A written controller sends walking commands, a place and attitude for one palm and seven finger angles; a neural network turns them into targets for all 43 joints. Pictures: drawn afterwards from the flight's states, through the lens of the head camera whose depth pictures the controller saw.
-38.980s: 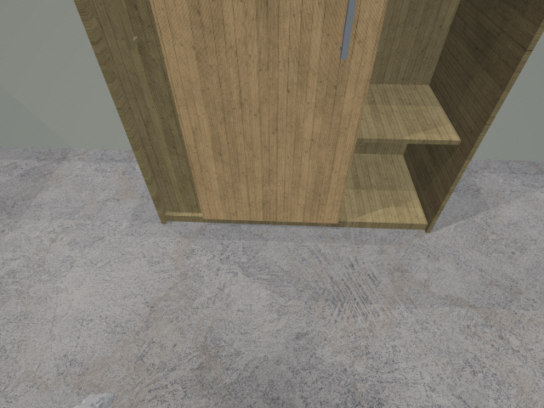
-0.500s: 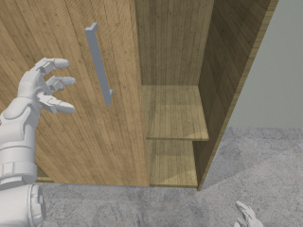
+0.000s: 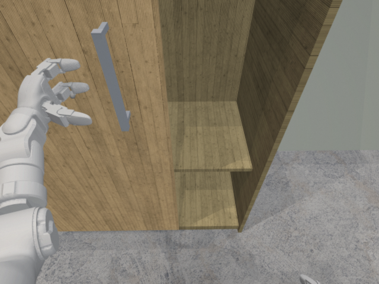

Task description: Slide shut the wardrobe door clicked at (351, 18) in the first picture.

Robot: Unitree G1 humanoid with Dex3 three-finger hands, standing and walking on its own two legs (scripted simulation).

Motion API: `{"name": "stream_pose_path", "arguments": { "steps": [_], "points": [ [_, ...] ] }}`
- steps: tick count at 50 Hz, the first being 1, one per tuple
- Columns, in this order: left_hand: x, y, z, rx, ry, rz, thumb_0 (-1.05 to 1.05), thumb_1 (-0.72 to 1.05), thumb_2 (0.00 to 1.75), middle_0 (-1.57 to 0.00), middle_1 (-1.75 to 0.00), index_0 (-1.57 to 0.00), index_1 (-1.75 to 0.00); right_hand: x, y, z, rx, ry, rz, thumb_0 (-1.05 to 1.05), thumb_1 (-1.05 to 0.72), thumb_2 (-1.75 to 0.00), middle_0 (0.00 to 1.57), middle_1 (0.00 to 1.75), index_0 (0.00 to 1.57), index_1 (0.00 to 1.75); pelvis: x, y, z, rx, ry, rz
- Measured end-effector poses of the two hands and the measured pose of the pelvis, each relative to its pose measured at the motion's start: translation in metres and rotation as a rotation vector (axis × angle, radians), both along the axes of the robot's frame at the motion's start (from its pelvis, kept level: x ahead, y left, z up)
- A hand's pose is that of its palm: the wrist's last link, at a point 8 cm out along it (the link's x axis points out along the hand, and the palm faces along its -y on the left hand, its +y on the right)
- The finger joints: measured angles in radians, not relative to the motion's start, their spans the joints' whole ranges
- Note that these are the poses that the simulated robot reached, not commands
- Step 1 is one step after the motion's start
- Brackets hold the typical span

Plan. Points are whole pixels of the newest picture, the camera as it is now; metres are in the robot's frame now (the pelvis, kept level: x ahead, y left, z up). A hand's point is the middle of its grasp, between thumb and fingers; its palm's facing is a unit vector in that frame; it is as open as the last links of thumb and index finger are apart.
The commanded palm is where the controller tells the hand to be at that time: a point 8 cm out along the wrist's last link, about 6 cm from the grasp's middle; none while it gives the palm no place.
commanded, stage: move the hooked fingers beside the handle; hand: left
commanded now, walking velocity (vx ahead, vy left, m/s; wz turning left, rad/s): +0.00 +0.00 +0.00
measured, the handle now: (116, 83) +0.48 +0.17 +0.19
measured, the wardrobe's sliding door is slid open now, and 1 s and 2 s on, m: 0.32 0.32 0.32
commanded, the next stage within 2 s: feel for the door with the fingertips in 0.76 s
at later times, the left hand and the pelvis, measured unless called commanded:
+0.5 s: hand (77, 99) +0.43 +0.24 +0.19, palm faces +0.08 -1.00 -0.01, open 14.0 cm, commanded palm +0.40 +0.29 +0.19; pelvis +0.01 +0.00 +0.00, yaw -1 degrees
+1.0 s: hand (83, 98) +0.43 +0.23 +0.19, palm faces +0.06 -1.00 +0.00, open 14.0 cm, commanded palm +0.41 +0.27 +0.19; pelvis +0.00 +0.00 +0.00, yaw +0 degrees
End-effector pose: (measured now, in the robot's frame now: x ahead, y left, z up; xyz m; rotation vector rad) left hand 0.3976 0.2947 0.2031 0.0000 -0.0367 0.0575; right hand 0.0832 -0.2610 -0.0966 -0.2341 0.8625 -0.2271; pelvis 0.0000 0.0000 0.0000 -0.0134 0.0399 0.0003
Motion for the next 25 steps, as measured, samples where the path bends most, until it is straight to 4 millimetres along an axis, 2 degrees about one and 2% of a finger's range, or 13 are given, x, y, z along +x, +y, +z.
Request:
{"name": "stream_pose_path", "arguments": {
  "steps": [11, 15, 19, 25],
  "points": [
    [0.012, -0.011, -0.014, -0.001, 0.036, -0.014, -0.01, -0.5, 0.3, -0.3, -1.2, -0.3, -1.2, -0.008, 0.003, -0.005, 0.015, 0.038, -0.018, 0.01, -0.9, -0.9, 0.2, 0.3, 0.2, 0.29, 0.004, 0.003, 0.0, 0.001, 0.016, -0.006],
    [0.012, -0.014, -0.01, 0.014, 0.004, -0.004, -0.01, -0.5, 0.3, -0.3, -1.2, -0.3, -1.2, -0.005, 0.004, -0.005, 0.021, 0.034, -0.019, 0.01, -0.9, -0.9, 0.2, 0.3, 0.2, 0.29, 0.007, 0.003, 0.0, 0.001, 0.014, -0.011],
    [0.012, -0.011, -0.005, -0.002, -0.003, 0.008, -0.01, -0.5, 0.3, -0.3, -1.2, -0.3, -1.2, 0.0, 0.004, -0.004, 0.026, 0.024, -0.02, 0.01, -0.9, -0.9, 0.2, 0.3, 0.2, 0.29, 0.009, 0.001, 0.0, 0.001, 0.011, -0.013],
    [0.006, -0.003, -0.011, 0.011, 0.047, 0.022, -0.01, -0.5, 0.3, -0.3, -1.2, -0.3, -1.2, 0.007, 0.0, -0.004, 0.026, 0.014, -0.014, 0.01, -0.9, -0.9, 0.2, 0.3, 0.2, 0.29, 0.009, -0.001, 0.0, 0.001, 0.014, -0.01]
  ]
}}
